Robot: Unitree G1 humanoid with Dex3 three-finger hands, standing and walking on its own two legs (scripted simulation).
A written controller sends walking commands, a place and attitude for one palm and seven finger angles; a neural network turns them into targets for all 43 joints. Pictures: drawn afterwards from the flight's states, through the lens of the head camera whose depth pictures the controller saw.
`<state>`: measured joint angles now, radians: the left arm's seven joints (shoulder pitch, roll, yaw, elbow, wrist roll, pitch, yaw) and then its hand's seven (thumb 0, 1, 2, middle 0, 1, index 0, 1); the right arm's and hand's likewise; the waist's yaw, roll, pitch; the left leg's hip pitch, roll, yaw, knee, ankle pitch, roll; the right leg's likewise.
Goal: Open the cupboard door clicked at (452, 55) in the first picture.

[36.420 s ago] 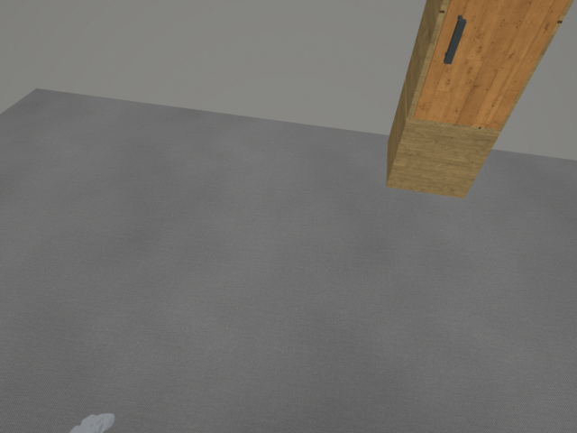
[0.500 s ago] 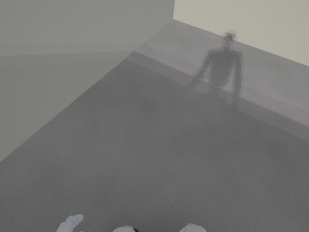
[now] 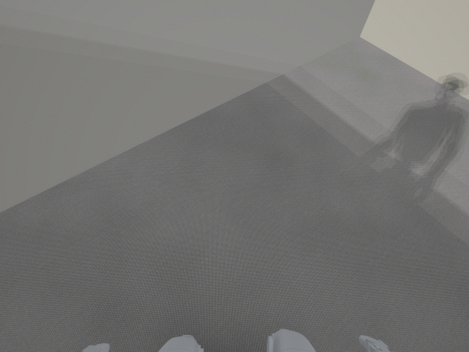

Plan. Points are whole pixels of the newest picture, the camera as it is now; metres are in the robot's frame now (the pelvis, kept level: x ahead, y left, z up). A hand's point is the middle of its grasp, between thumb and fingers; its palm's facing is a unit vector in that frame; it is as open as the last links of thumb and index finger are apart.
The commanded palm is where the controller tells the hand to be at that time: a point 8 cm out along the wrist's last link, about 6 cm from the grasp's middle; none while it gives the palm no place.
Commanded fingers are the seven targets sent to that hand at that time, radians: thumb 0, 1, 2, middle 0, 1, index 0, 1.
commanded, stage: turn to face it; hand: left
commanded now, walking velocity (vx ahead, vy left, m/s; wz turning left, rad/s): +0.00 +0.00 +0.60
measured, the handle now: out of the picture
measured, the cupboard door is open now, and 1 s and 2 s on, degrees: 51 51 51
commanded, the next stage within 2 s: none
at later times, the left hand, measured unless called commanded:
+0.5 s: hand out of the picture +0.01 +0.18 -0.17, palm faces +0.35 -0.91 -0.22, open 7.4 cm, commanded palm none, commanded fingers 0.00 0.90 0.90 -0.20 -0.30 -0.20 -0.30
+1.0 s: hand out of the picture -0.03 +0.12 -0.14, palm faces +0.60 -0.76 -0.25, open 7.4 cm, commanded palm none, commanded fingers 0.00 0.90 0.90 -0.20 -0.30 -0.20 -0.30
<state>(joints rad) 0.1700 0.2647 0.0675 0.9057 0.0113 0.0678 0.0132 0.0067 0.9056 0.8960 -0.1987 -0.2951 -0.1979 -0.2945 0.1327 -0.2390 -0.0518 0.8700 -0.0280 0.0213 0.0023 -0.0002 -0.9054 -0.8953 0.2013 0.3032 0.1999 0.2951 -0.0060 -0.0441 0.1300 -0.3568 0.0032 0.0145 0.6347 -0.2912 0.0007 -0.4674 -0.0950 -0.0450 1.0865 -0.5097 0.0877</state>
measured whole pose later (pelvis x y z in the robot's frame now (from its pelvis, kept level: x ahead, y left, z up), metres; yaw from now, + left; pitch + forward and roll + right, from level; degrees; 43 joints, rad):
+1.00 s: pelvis +0.03 -0.09 +0.02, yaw +38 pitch +0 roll +3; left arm 0.21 0.21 0.04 0.87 0.02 0.01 0.01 0.00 0.90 0.90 -0.20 -0.30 -0.20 -0.29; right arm 0.12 -0.24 -0.07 0.91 -0.01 0.07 0.03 0.00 -0.91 -0.90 0.20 0.30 0.20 0.29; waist -0.01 -0.04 0.12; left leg -0.39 0.00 0.08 0.81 -0.46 -0.06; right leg -0.22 -0.13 -0.16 0.54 -0.31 0.00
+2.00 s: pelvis +0.08 -0.10 +0.00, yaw +74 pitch +1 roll +0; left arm 0.13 0.26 0.06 0.84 0.01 0.02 0.01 0.00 0.91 0.90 -0.20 -0.29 -0.20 -0.29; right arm 0.19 -0.23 -0.06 0.92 -0.02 0.06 0.00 0.00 -0.90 -0.89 0.21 0.30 0.20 0.30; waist -0.02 0.01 0.08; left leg -0.38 -0.04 -0.12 0.65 -0.33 -0.02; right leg -0.29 -0.04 -0.02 0.57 -0.31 0.03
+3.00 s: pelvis +0.00 +0.00 +0.00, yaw +93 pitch +0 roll +0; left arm 0.37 0.21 0.06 1.08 0.02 0.01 -0.01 0.01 0.90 0.90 -0.20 -0.30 -0.20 -0.29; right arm 0.15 -0.20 -0.04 0.95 -0.03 -0.04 0.01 0.00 -0.91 -0.90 0.20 0.30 0.20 0.29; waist 0.04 -0.06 0.08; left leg -0.38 0.02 0.12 0.65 -0.26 0.05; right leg -0.28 -0.16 -0.05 0.97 -0.51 0.04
